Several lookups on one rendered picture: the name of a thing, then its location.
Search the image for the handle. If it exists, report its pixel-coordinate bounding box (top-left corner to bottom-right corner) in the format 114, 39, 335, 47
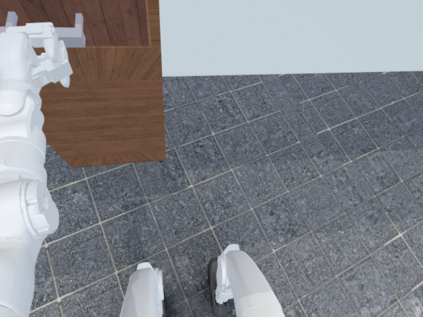
0, 11, 85, 48

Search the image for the robot left upper arm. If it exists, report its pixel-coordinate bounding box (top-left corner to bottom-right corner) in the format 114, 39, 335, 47
0, 178, 59, 317

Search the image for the cabinet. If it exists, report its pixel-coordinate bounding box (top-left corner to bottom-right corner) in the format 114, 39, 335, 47
33, 0, 166, 168

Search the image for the robot left forearm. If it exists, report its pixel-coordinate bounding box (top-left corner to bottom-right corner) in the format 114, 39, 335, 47
0, 80, 47, 187

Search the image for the drawer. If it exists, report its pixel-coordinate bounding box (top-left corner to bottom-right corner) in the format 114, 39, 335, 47
0, 0, 149, 46

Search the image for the robot left hand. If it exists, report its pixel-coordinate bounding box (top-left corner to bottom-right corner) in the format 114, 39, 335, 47
0, 22, 73, 94

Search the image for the right robot shin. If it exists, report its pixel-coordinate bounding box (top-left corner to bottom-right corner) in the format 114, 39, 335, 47
215, 244, 239, 303

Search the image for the right robot foot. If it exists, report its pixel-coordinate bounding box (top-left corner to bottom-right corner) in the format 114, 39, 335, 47
208, 257, 228, 317

